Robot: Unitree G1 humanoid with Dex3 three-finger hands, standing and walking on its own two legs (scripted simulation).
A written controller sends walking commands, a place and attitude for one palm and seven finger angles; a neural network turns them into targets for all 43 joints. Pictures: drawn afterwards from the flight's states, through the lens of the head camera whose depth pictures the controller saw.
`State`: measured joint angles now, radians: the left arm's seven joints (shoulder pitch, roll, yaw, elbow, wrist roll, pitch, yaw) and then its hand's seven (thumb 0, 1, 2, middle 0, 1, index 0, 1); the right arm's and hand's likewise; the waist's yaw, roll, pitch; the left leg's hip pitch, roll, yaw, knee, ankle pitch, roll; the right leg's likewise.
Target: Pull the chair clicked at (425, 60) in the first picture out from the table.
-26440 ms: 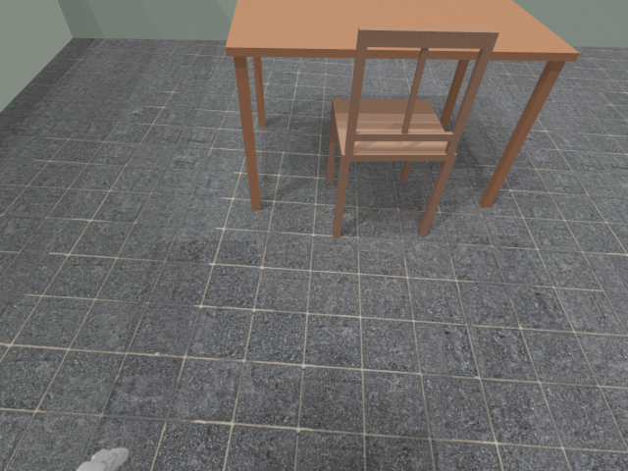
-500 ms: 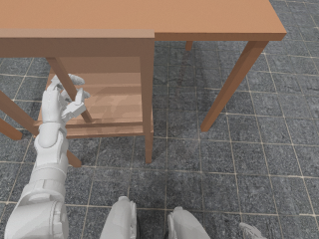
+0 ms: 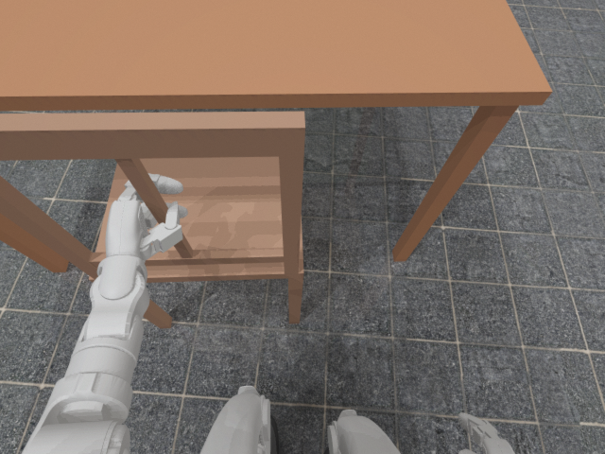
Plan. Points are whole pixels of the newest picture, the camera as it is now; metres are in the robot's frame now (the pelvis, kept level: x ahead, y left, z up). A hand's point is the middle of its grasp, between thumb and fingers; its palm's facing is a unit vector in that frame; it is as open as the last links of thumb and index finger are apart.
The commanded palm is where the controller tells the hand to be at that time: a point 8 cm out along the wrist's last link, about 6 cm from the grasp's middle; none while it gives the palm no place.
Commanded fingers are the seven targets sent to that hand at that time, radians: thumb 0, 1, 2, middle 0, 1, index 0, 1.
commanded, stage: step backward, pulling the chair out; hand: left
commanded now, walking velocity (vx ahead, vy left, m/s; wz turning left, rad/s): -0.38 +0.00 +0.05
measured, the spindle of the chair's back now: (162, 215) +0.44 +0.20 -0.02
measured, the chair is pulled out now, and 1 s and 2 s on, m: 0.01 0.12 0.15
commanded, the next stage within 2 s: none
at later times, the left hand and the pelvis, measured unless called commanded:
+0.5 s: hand (189, 253) +0.36 +0.15 +0.01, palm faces +0.09 -0.98 -0.15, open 5.0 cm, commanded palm +0.33 +0.20 +0.01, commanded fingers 0.00 0.90 0.90 -0.50 -1.45 -0.50 -1.45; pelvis -0.02 +0.00 +0.06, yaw -3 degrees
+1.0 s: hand (223, 296) +0.31 +0.10 +0.01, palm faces -0.05 -0.98 -0.17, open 4.8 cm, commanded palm +0.30 +0.15 +0.02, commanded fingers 0.00 0.90 0.90 -0.50 -1.45 -0.50 -1.45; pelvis -0.06 +0.00 +0.07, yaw -1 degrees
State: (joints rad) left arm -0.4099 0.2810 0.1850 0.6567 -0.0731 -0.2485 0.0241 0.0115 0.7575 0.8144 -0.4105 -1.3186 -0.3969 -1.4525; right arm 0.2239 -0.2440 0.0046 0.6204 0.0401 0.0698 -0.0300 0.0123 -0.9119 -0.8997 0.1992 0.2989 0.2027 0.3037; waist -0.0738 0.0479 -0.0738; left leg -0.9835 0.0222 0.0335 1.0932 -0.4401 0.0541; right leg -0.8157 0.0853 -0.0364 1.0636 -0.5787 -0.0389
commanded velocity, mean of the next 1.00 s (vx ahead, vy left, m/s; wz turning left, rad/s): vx -0.38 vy -0.03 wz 0.10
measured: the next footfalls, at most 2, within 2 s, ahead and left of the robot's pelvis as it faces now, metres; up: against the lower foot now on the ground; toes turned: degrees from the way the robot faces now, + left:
left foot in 1.60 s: -0.01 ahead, +0.10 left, +0.00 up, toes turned -2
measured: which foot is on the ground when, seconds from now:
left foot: down 0.00-1.00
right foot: down 0.00-1.00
